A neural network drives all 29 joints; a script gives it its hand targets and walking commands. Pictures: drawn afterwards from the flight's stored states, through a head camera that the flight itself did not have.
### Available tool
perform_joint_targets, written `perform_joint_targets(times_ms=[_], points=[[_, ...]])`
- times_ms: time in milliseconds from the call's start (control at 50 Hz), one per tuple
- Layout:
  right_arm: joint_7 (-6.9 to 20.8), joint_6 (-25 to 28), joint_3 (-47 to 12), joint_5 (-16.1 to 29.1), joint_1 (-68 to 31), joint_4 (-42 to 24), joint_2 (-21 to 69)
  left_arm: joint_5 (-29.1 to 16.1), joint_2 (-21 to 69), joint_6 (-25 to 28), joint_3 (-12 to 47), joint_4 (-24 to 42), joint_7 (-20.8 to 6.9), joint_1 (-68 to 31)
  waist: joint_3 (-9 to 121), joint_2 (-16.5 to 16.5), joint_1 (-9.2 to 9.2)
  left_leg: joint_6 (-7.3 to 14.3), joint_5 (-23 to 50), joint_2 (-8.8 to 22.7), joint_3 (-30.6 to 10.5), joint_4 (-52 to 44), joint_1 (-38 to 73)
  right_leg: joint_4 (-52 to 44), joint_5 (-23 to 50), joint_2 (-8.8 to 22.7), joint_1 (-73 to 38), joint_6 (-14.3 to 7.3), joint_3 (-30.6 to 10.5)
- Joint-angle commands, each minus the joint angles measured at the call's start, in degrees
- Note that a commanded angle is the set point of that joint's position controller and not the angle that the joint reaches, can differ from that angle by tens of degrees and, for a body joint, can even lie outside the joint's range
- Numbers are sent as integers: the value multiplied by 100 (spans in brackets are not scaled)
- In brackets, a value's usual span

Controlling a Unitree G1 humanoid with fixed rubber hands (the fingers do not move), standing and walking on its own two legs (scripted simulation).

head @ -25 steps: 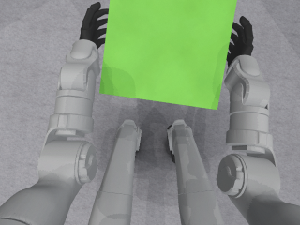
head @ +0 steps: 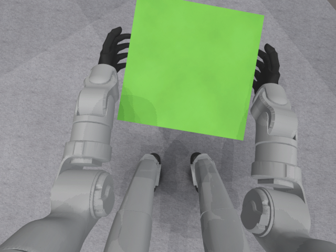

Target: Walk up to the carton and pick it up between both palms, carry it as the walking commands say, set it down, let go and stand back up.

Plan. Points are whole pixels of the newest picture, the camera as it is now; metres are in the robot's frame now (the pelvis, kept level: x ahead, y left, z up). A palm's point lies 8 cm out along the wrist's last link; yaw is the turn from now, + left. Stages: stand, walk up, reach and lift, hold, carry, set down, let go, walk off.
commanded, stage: reach and lift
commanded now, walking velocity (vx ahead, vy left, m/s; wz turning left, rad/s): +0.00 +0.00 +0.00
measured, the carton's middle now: (184, 79) +0.47 -0.03 -0.11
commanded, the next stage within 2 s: none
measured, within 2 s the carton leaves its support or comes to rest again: neither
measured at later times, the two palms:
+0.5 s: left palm (84, 48) +0.45 +0.13 +0.08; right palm (306, 66) +0.41 -0.20 +0.07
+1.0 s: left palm (72, 55) +0.42 +0.13 +0.11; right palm (329, 72) +0.39 -0.20 +0.12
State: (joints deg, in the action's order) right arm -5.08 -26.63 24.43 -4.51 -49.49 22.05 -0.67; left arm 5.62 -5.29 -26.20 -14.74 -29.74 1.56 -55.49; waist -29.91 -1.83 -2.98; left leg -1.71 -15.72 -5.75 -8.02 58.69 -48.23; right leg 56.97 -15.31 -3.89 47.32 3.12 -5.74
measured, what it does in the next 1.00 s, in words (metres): rises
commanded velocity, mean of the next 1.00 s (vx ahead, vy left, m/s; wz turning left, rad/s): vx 0.00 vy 0.00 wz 0.00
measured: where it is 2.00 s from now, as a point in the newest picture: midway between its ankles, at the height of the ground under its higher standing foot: (175, 180)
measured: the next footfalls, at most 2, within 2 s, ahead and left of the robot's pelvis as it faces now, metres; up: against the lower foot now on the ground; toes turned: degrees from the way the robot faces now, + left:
none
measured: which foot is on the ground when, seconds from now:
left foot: down 0.00-1.00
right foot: down 0.00-1.00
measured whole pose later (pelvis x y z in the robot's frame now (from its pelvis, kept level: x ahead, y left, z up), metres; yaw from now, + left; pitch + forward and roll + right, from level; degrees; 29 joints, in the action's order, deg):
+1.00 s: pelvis +0.15 +0.00 +0.09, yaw +0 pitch -4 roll +0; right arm -0.7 -39.6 15.1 -9.4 -6.0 8.5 7.3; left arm 11.1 6.2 -38.8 -8.2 -11.3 -0.9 -7.3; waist 1.5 1.2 -4.1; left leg 0.8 -12.2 -3.1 -7.7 20.5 -4.1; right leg 18.8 -11.5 -1.1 3.4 1.4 -7.0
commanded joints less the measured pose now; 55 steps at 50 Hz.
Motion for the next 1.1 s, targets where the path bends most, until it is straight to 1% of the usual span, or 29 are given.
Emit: perform_joint_targets(times_ms=[0,20,60,80,100,140,200,220,260,280,320,340,360,420,520,540,560,600,700,720,740,780,840,860,880,920,960,1020,1080], points=[[2123,81,-4801,1122,-4074,-389,6312,-993,6371,320,3764,1023,-1832,-3393,12308,311,-49,106,592,-139,476,-1349,3376,-1109,715,-276,-3156,-99,617],[2140,122,-4654,1004,-4180,-223,6042,-787,6356,284,3425,265,-1860,-2973,11368,274,58,141,298,-84,426,-1460,3054,-1234,354,-224,-2706,-130,565],[2177,160,-5064,1064,-3934,-655,6352,-1008,6488,381,3902,1252,-1901,-3187,12185,304,97,107,820,-171,505,-1512,3400,-1270,976,-291,-3514,-123,542],[2145,133,-4900,1044,-3639,-277,6446,-877,6356,385,3803,1184,-1880,-3244,11574,157,123,106,721,-139,524,-1616,3312,-1400,937,-204,-3472,-83,460],[2149,165,-4698,853,-3483,-223,6185,-923,6396,417,3904,1238,-1880,-3391,11471,81,-140,23,707,-146,487,-1692,3426,-1400,949,-258,-3323,-128,553],[2141,156,-4440,765,-3240,187,6249,-779,6387,383,3754,732,-1907,-3105,10442,-107,-63,57,162,-65,480,-1883,3053,-1616,377,-196,-3085,-148,489],[2155,178,-4738,789,-3215,-113,6353,-793,6356,379,3742,813,-1929,-2938,10006,66,65,77,345,-56,496,-2088,3132,-1754,571,-128,-3336,-125,466],[2166,227,-4753,869,-3152,-461,6165,-909,6594,410,4147,1179,-1902,-2988,10754,-140,-160,-14,714,-98,458,-2221,3830,-1900,981,-222,-3760,-168,509],[2129,178,-5205,985,-3105,-655,6540,-948,6643,387,4035,1091,-1939,-2714,10598,41,24,83,951,-123,514,-2275,3712,-2034,1227,-123,-4185,-132,372],[2091,80,-4763,655,-3009,-55,6501,-697,6373,357,3532,605,-1971,-2714,9441,282,45,148,160,-71,501,-2413,3172,-2174,436,-49,-3564,-55,329],[2091,62,-4713,590,-2524,-76,6658,-622,6737,300,3608,358,-2030,-2125,9219,387,-121,176,583,-31,467,-2599,3512,-2336,924,-93,-3755,-64,389],[2074,6,-4276,383,-2192,536,6722,-392,6391,284,3154,264,-2086,-2182,8352,155,45,178,225,-72,589,-2540,2935,-2369,588,-2,-3294,-38,300],[2076,67,-4687,703,-2299,-48,7061,-561,6697,287,3401,336,-2089,-1927,8823,190,182,188,570,-107,606,-2676,3343,-2445,951,-47,-3888,3,333],[2107,-169,-4112,326,-1784,626,6975,-291,6521,125,2631,-315,-2163,-1403,6744,308,243,249,3,-31,614,-2989,2889,-2777,300,12,-3407,-50,294],[2092,-558,-2452,-444,-977,1667,6022,329,6068,-291,1593,-1289,-2212,-656,3974,88,-217,317,-1029,95,581,-3451,2528,-3340,-787,92,-2811,-161,344],[2057,-548,-2857,-283,-1008,1162,6332,216,6208,-298,1704,-1109,-2267,-480,4652,338,107,385,-543,69,590,-3493,2919,-3452,-398,73,-3467,-142,301],[2055,-640,-2854,-293,-712,1123,6288,132,6317,-391,1831,-1000,-2239,-185,4715,414,-151,392,-240,21,547,-3579,3273,-3528,81,42,-3815,-117,348],[2029,-693,-3440,155,-832,644,6508,-173,6314,-375,2183,-299,-2203,-355,5085,605,45,387,596,25,450,-3494,3813,-3516,965,64,-4127,-15,240],[1932,-757,-4402,969,-192,-835,6501,-871,6739,-549,3744,1531,-1921,185,5715,-119,-92,127,2899,-10,212,-3528,4681,-3414,3391,-89,-4896,-34,139],[1914,-824,-4474,949,145,-904,6508,-977,6798,-580,3953,1752,-1881,361,5696,43,-226,113,3258,50,108,-3527,4752,-3440,3632,-130,-4775,-41,110],[1861,-922,-4843,1094,356,-1175,6664,-994,6693,-646,4148,2253,-1810,509,6053,99,-5,87,3434,-12,172,-3544,4807,-3472,3970,-122,-5216,-2,69],[1819,-1130,-4539,733,893,-1027,6221,-690,6415,-786,3943,2001,-1696,1114,5184,184,-198,61,3281,4,120,-3776,4715,-3645,3510,-213,-4848,65,165],[1816,-1267,-4761,744,1164,-1566,6029,-706,6216,-1007,4041,2243,-1605,1523,4961,244,-65,127,2876,-73,154,-3907,5045,-3745,3089,-209,-4957,66,181],[1829,-1296,-4713,797,1476,-1447,6031,-772,6207,-994,4288,2622,-1568,1446,4855,-91,-166,95,3144,-55,125,-3893,5139,-3773,3208,-187,-4868,18,128],[1832,-1249,-4769,753,1310,-1733,6047,-898,6310,-1015,4381,2484,-1591,1603,5069,219,-120,48,3531,30,49,-3878,5291,-3801,3184,-286,-4845,30,224],[1856,-1269,-4980,887,1486,-1938,6002,-898,6409,-1079,4487,2766,-1531,1764,5147,-167,-57,4,3721,75,63,-3834,5538,-3789,3147,-230,-4828,-51,170],[1886,-1280,-4673,709,1287,-1770,5529,-878,6179,-1146,4375,2644,-1463,1539,4832,-85,-160,-84,3247,144,15,-3926,5466,-3903,2313,-240,-4648,-97,219],[1941,-1417,-4801,744,1010,-2032,5402,-589,6157,-1275,4048,2686,-1358,1723,4026,-183,148,4,2293,106,44,-4146,5127,-3943,1684,-224,-4416,-144,266],[1991,-1396,-4847,798,949,-1995,5408,-692,6127,-1260,4167,2950,-1323,1266,4194,-247,119,-6,1933,146,78,-4105,5041,-3881,1442,-216,-4319,-210,209]])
